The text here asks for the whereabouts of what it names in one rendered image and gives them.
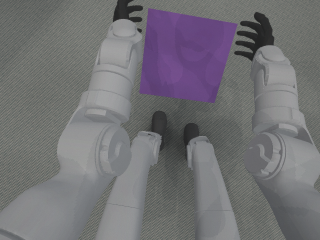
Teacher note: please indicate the left robot hand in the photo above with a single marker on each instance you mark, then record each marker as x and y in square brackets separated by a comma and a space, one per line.
[122, 11]

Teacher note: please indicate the right robot hand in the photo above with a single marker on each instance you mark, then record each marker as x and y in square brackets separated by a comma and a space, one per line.
[262, 38]

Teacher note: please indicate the robot left upper arm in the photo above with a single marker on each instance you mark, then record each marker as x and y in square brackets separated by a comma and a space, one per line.
[90, 155]

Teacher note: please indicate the left robot forearm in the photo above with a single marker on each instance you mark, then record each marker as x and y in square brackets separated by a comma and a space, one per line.
[107, 99]

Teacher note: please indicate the carton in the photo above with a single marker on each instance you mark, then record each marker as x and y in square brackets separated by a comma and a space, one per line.
[184, 56]

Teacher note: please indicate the robot left thigh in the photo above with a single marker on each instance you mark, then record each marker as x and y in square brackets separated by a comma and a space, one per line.
[122, 217]

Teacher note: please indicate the right robot forearm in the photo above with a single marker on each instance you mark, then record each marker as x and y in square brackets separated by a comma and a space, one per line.
[276, 95]

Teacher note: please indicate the robot right upper arm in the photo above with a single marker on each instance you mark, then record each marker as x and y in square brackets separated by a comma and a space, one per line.
[285, 169]

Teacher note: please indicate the robot right shin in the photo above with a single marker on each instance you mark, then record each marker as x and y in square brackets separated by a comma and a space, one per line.
[200, 138]

